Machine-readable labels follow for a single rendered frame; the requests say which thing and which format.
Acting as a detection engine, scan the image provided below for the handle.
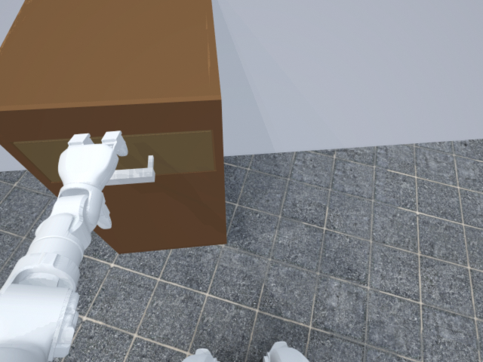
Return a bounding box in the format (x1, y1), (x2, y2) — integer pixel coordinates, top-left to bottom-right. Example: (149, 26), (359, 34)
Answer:
(106, 155), (155, 186)

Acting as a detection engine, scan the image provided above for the robot left hand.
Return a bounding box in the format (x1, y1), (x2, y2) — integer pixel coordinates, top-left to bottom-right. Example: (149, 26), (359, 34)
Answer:
(58, 130), (128, 229)

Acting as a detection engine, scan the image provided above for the left robot upper arm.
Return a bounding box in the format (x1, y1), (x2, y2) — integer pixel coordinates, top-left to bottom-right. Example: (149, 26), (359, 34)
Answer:
(0, 284), (80, 362)

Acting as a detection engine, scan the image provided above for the robot right shin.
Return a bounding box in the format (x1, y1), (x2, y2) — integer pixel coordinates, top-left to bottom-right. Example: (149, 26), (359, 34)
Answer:
(269, 342), (288, 353)

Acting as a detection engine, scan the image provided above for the drawer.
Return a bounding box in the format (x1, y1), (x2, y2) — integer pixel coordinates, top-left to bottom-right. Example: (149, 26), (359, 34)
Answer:
(14, 130), (214, 182)

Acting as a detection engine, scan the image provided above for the cabinet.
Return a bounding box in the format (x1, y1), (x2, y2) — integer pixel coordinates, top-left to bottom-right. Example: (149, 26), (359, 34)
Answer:
(0, 0), (227, 254)

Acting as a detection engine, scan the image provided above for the robot left shin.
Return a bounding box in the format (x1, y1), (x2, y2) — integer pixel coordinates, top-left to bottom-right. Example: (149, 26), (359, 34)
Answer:
(195, 348), (212, 356)

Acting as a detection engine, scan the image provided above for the left robot forearm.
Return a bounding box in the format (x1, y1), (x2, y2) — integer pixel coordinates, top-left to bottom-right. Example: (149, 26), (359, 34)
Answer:
(0, 183), (103, 299)

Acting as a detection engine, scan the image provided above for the robot shin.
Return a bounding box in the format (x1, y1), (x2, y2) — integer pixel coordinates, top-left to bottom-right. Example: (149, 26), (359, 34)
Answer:
(269, 342), (288, 353)
(195, 348), (212, 356)

